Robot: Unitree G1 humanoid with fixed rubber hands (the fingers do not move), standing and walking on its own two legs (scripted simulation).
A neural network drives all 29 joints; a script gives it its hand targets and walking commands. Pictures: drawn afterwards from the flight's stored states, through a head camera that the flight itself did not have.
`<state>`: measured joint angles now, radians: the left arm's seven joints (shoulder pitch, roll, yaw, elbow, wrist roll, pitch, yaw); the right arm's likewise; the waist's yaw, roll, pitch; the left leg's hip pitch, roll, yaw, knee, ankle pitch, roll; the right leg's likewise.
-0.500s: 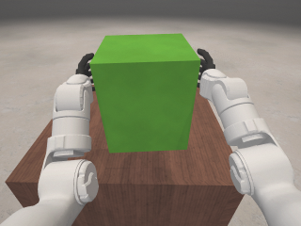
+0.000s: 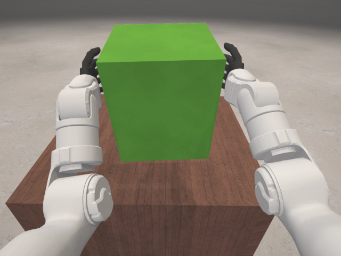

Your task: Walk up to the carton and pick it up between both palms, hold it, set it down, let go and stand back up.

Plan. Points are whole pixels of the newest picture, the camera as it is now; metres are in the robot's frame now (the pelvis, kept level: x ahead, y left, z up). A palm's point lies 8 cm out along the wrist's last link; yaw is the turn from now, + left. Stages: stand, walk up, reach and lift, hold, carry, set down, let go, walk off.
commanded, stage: set down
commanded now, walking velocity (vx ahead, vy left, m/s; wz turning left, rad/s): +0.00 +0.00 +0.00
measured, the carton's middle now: (162, 93) +0.41 +0.00 +0.26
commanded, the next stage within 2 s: none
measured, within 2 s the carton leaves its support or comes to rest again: neither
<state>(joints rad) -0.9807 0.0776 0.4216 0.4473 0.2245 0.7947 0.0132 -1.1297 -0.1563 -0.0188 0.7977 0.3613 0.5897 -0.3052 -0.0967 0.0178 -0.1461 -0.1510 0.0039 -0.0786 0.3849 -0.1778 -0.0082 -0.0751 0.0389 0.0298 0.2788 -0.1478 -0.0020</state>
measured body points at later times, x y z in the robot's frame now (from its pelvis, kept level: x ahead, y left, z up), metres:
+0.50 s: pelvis +0.01 -0.01 +0.00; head -0.03 +0.03 +0.45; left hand +0.42 +0.17 +0.22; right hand +0.42 -0.14 +0.22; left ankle +0.02 +0.12 -0.75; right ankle +0.01 -0.12 -0.75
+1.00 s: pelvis +0.01 -0.01 +0.00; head -0.04 +0.01 +0.45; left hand +0.42 +0.16 +0.20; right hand +0.42 -0.14 +0.20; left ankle +0.02 +0.12 -0.75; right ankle +0.01 -0.12 -0.75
